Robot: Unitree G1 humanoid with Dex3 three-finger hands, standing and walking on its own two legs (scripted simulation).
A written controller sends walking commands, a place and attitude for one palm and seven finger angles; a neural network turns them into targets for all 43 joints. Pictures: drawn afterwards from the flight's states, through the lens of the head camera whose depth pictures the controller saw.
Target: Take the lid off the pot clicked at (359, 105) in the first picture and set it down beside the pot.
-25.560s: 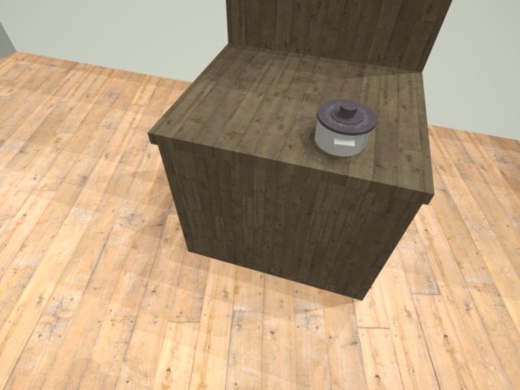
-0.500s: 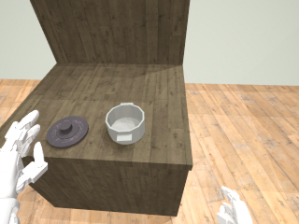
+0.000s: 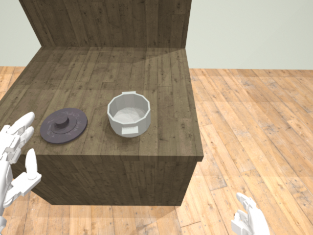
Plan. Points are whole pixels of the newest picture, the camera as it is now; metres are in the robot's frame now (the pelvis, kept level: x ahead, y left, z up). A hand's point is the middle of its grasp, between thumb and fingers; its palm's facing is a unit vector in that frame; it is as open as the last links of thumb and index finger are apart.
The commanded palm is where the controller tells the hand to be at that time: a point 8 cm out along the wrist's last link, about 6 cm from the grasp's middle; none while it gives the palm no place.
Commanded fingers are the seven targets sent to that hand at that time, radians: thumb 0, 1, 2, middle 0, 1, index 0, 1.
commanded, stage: step back with the hand held close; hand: left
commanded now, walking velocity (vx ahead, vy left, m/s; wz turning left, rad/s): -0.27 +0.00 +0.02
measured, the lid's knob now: (61, 120) +0.46 +0.37 -0.04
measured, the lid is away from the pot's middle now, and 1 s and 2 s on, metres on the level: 0.24 0.24 0.24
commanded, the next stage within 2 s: stop stepping back and stand still in 1.50 s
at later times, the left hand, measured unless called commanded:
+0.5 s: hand (10, 200) +0.15 +0.25 +0.16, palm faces +0.31 -0.82 -0.48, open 7.4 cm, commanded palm +0.08 +0.30 +0.18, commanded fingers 0.00 0.90 0.90 -0.20 -0.30 -0.20 -0.30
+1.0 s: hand (6, 217) +0.12 +0.24 +0.16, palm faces +0.29 -0.85 -0.45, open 7.4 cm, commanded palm +0.06 +0.29 +0.18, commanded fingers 0.00 0.90 0.90 -0.20 -0.30 -0.20 -0.30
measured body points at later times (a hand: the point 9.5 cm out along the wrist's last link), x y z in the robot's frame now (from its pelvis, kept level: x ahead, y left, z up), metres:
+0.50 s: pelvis -0.04 +0.01 +0.00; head +0.00 +0.02 +0.44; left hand +0.12 +0.29 +0.19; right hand +0.15 -0.21 -0.09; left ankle +0.07 +0.09 -0.73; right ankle -0.05 -0.13 -0.73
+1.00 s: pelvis -0.07 +0.01 -0.01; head -0.04 +0.03 +0.44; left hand +0.10 +0.28 +0.19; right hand +0.11 -0.23 -0.09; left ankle +0.04 +0.10 -0.72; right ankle -0.05 -0.13 -0.73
